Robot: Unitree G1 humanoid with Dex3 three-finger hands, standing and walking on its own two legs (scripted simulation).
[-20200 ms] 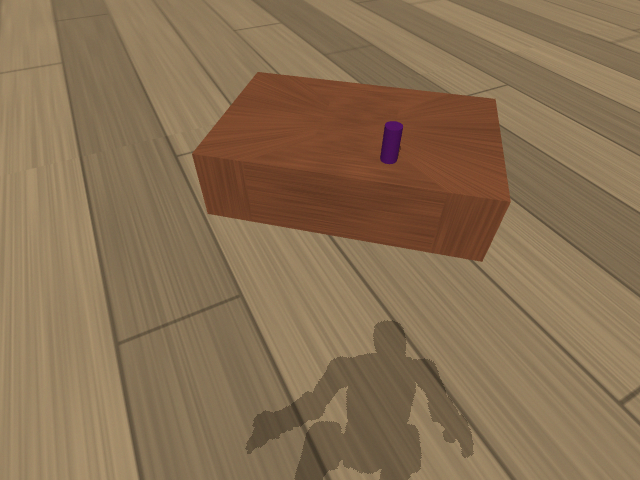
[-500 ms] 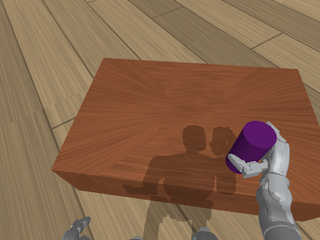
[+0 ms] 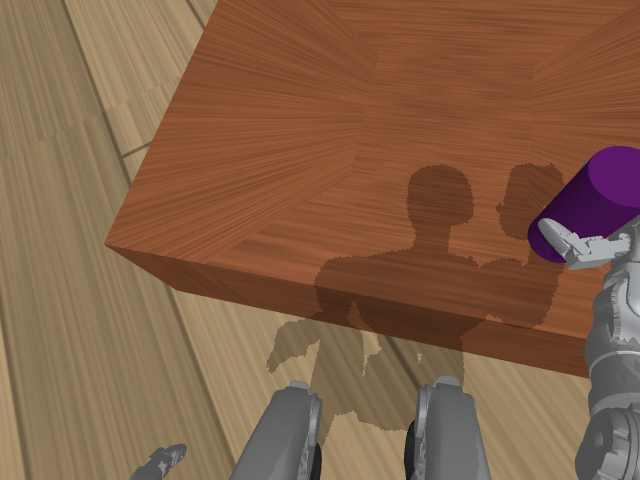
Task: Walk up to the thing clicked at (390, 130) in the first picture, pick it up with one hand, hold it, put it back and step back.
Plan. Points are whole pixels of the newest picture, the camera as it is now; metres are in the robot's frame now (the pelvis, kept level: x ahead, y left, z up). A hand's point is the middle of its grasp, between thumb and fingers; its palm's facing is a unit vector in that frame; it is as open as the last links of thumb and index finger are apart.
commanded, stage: crouch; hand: right
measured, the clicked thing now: (585, 211) +0.45 -0.25 -0.01
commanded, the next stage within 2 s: lower in 0.62 s
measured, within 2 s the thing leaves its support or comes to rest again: rests again in 1.56 s
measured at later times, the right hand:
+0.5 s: hand (568, 211) +0.49 -0.27 -0.07, palm faces +0.30 +0.95 +0.00, open 10.1 cm
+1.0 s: hand (553, 218) +0.51 -0.28 -0.13, palm faces +0.31 +0.95 -0.01, open 10.1 cm
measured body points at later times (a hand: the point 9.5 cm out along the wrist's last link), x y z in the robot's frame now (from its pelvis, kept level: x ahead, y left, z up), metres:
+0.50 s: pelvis -0.01 +0.00 -0.06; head +0.20 -0.05 +0.34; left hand +0.08 +0.28 -0.18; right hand +0.47 -0.32 -0.07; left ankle +0.02 +0.13 -0.55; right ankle +0.08 -0.13 -0.55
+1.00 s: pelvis -0.02 +0.00 -0.11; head +0.21 -0.04 +0.27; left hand +0.05 +0.28 -0.23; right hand +0.49 -0.33 -0.13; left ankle +0.02 +0.13 -0.55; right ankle +0.08 -0.13 -0.55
